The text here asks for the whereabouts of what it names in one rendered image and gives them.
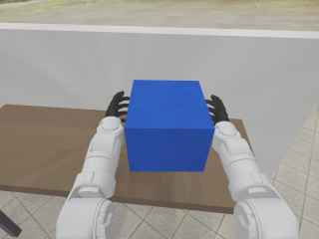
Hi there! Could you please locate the table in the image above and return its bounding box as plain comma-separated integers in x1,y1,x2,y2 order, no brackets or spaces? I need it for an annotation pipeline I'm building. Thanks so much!
0,104,256,238

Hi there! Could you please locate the left robot upper arm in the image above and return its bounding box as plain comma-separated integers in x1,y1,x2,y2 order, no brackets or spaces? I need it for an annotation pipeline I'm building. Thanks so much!
56,198,116,239

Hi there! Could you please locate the right robot hand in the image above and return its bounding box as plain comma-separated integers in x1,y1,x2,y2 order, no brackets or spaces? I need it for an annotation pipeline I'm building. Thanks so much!
205,95,229,126

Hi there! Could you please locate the carton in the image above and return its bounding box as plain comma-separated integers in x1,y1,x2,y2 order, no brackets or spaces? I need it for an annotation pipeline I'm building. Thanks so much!
124,80,215,172

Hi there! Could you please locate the left robot hand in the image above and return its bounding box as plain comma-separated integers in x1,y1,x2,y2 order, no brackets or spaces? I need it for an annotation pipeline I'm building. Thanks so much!
105,91,130,122

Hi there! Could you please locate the robot left forearm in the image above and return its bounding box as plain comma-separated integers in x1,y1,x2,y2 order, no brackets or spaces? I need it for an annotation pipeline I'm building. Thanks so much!
56,116,124,237

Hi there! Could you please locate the robot right forearm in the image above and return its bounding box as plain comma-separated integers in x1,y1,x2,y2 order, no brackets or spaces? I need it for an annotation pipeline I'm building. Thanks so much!
212,120,300,235

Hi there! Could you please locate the right robot upper arm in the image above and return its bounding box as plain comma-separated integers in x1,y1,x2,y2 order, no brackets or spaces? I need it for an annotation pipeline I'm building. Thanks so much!
233,198,300,239

